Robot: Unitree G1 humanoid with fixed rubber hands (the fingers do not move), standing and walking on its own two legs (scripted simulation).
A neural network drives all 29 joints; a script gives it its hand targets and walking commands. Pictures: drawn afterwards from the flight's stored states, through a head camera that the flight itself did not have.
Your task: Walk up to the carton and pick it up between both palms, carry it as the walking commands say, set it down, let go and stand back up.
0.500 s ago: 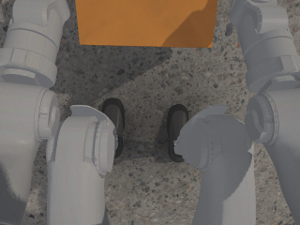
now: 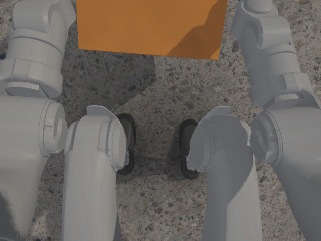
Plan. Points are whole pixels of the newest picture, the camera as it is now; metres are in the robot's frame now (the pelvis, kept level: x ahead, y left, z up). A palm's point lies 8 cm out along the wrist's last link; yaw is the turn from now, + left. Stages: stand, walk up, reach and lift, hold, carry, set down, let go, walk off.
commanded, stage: reach and lift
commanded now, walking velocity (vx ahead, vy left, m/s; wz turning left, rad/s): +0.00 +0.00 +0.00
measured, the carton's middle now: out of the picture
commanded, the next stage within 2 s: none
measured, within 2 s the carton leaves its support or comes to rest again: neither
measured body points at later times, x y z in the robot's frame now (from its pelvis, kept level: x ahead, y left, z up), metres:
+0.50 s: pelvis -0.01 +0.00 +0.04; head +0.32 +0.00 +0.34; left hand +0.55 +0.18 -0.06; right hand +0.54 -0.16 -0.06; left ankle +0.16 +0.12 -0.35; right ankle +0.14 -0.11 -0.35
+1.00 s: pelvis +0.02 +0.00 +0.11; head +0.31 +0.00 +0.45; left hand +0.54 +0.19 +0.03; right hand +0.53 -0.15 +0.02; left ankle +0.16 +0.12 -0.35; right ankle +0.14 -0.11 -0.35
